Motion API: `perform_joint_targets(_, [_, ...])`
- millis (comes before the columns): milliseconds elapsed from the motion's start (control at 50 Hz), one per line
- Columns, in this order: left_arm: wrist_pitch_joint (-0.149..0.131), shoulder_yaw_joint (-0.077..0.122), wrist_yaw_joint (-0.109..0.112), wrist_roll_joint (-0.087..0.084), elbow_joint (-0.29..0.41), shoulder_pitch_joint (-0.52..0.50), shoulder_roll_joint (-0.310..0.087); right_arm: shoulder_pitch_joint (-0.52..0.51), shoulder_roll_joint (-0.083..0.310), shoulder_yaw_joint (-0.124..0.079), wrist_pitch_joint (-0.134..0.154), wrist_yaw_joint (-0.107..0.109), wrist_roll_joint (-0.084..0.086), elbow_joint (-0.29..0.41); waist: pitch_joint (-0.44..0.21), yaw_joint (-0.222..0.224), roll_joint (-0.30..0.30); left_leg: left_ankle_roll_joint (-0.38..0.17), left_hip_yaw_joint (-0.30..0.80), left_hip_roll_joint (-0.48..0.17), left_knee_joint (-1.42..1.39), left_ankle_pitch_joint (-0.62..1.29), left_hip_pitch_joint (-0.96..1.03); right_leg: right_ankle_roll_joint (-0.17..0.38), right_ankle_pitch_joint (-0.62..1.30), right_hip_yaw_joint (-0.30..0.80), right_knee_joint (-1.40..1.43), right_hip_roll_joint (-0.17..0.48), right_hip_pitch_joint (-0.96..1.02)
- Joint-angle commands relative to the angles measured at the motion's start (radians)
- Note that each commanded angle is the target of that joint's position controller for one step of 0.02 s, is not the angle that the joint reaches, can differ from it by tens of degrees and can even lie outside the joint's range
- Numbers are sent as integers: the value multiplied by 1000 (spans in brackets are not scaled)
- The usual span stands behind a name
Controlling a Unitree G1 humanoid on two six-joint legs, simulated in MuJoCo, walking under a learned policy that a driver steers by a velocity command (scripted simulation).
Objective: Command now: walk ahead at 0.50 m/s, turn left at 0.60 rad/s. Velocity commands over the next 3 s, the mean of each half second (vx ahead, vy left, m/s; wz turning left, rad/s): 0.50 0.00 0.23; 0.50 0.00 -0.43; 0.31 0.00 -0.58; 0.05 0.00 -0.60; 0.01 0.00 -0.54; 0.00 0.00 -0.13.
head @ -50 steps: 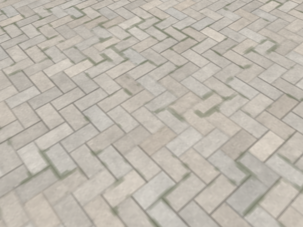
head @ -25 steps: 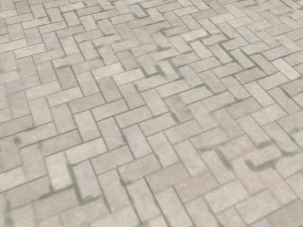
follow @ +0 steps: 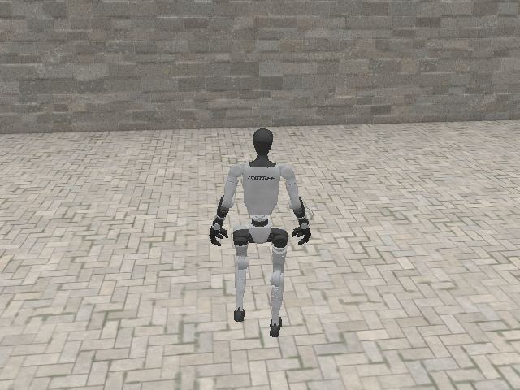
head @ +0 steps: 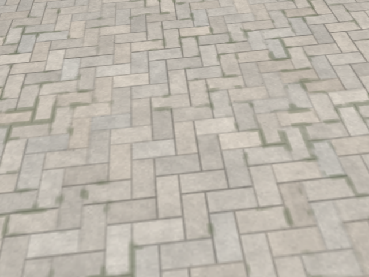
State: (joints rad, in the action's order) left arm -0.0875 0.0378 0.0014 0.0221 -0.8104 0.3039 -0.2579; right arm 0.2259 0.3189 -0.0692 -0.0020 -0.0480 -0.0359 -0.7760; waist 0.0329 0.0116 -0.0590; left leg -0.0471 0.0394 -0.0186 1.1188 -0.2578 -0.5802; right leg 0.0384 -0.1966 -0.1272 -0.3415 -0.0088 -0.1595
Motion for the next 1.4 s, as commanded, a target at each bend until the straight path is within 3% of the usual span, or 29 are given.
perform_joint_targets(20, [-20,26,-2,-3,32,23,-105,-41,17,3,1,-15,-2,82,3,-6,153,16,12,-46,-42,92,-132,118,241,147,190,270,72])
perform_joint_targets(120, [-18,29,-6,-1,-8,74,-118,-196,-27,31,15,-29,0,130,36,26,149,3,-61,-29,-363,211,-28,101,296,26,197,243,61])
perform_joint_targets(200, [3,33,-1,-2,-59,143,-149,-247,-12,34,20,-20,-11,145,50,36,152,-46,-116,6,-505,97,51,96,441,9,141,284,159])
perform_joint_targets(260, [25,30,4,-8,-84,152,-166,-15,17,15,44,1,-26,64,-91,-79,127,-107,-150,96,-649,71,383,68,765,-61,-212,254,165])
perform_joint_targets(280, [23,18,4,-11,-62,146,-137,150,73,-5,52,15,-41,14,-205,-143,76,-143,-18,-14,-647,30,648,48,533,-68,-445,224,-9])
perform_joint_targets(300, [18,-11,-16,-29,1,197,-20,225,191,-32,53,31,-40,8,-344,-125,-175,-270,481,-353,-700,-3,974,-6,-171,-78,-819,67,-406])
perform_joint_targets(320, [24,22,-7,-14,0,123,-128,242,198,-40,41,42,6,8,-362,-151,-98,-301,639,-396,-798,125,931,-6,-329,85,-972,13,-503])
perform_joint_targets(360, [14,16,-11,-25,14,37,-100,116,96,-14,51,49,14,-7,-124,-80,0,-240,324,-298,-812,318,692,14,-187,148,-912,92,-527])
perform_joint_targets(420, [53,17,-22,2,-43,116,-67,38,8,14,78,47,14,-17,-50,6,-11,-152,133,-212,-909,342,470,4,-126,165,-791,106,-363])
perform_joint_targets(560, [74,25,-42,4,-1,-65,-43,117,20,11,110,50,17,-79,47,-10,11,-129,-37,-194,-1020,317,489,-15,114,180,-636,97,-534])
perform_joint_targets(700, [63,2,-62,12,83,-277,-17,208,33,14,105,70,16,-140,87,-67,9,-94,-174,-211,-967,526,633,27,186,43,-337,67,-512])
perform_joint_targets(800, [62,24,-49,17,60,-120,-61,185,95,2,79,85,6,-151,-41,23,-41,-64,-251,-231,-583,1114,718,132,-44,-45,-264,-72,-253])
perform_joint_targets(820, [53,40,-43,23,20,14,-88,177,106,0,71,85,10,-145,-117,85,-23,-53,-264,-219,-379,1025,645,164,-29,-24,-191,-95,-72])
perform_joint_targets(840, [51,71,-28,35,-17,166,-169,162,91,5,73,81,14,-115,-211,154,58,-26,-270,-186,-82,709,434,225,-96,179,-135,42,180])
perform_joint_targets(860, [62,103,-18,15,7,122,-282,185,-11,21,86,58,30,-43,-301,77,346,42,-223,64,332,-222,-29,402,-41,774,-32,345,486])
perform_joint_targets(880, [74,103,-17,-15,9,132,-269,82,67,10,100,52,15,-20,-311,123,150,33,-4,48,399,-209,-159,426,21,841,41,352,485])
perform_joint_targets(920, [72,76,-5,-16,-5,39,-163,38,43,20,121,49,28,-2,-73,43,23,28,8,-58,224,-73,-143,336,176,592,73,292,210])
perform_joint_targets(940, [64,66,-1,-17,-5,3,-134,27,38,19,109,50,13,3,-29,6,8,38,15,-82,141,-71,-86,296,246,516,85,234,109])
perform_joint_targets(980, [47,56,-2,-21,3,-27,-117,71,22,23,67,45,-13,-5,-33,-37,35,65,3,-86,62,-70,12,274,330,426,108,172,9])
perform_joint_targets(1040, [29,66,-7,-21,-5,7,-158,24,3,28,40,37,-15,24,-23,-38,67,95,-31,-84,-69,-9,2,266,344,383,132,127,-44])
perform_joint_targets(1120, [33,70,-10,-22,-11,74,-163,-148,1,34,39,33,-7,84,7,27,108,113,-39,-72,-296,166,-47,215,280,391,133,93,-12])
perform_joint_targets(1220, [54,73,4,-13,-16,133,-176,-229,6,42,57,41,11,119,-30,67,131,90,-48,19,-458,204,31,151,669,389,-41,80,80])
perform_joint_targets(1260, [62,75,12,-5,1,100,-180,-172,34,36,67,49,12,108,-50,37,151,67,-21,47,-545,165,139,112,672,429,-117,73,80])
perform_joint_targets(1300, [54,78,12,-18,24,29,-193,-19,74,22,85,65,6,68,-93,-52,135,31,-16,48,-706,265,354,61,657,440,-288,21,36])
perform_joint_targets(1320, [43,66,7,-35,55,25,-148,101,131,10,101,76,-7,57,-196,-94,56,-14,109,-124,-705,466,588,28,421,405,-503,-28,-79])
perform_joint_targets(1340, [46,46,18,-66,78,165,-48,116,212,-3,90,79,-15,82,-346,-32,-165,-141,417,-473,-633,989,833,2,-432,254,-799,-180,-304])
perform_joint_targets(1360, [64,63,28,-14,44,224,-143,150,151,5,67,67,18,78,-381,-21,-87,-173,455,-473,-589,1177,774,9,-510,245,-902,-128,-318])
perform_joint_targets(1380, [80,66,30,-16,39,226,-139,82,124,6,56,72,23,93,-362,6,-103,-220,434,-470,-625,959,724,-6,-431,241,-996,-104,-357])
perform_joint_targets(1400, [98,64,22,0,39,139,-154,5,49,23,46,77,27,113,-255,-4,-39,-199,338,-389,-703,677,594,-23,-355,208,-970,-57,-384])
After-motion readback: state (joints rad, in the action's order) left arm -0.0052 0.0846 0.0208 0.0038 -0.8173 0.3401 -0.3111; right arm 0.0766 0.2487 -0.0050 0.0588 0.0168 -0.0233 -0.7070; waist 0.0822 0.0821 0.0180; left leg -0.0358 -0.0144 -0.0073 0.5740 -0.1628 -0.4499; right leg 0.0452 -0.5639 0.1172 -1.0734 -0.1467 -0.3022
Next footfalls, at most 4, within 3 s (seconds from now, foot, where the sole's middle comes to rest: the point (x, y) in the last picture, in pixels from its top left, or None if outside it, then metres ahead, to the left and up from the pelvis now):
0.28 left None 0.28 0.13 -0.78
0.84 right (212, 251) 0.58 -0.03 -0.78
1.32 left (188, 181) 0.88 0.06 -0.78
1.76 right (229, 218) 0.71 -0.10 -0.78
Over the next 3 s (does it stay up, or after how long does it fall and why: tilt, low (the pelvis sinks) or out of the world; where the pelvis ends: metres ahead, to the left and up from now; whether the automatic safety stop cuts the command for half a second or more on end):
stays up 0.70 0.04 0.00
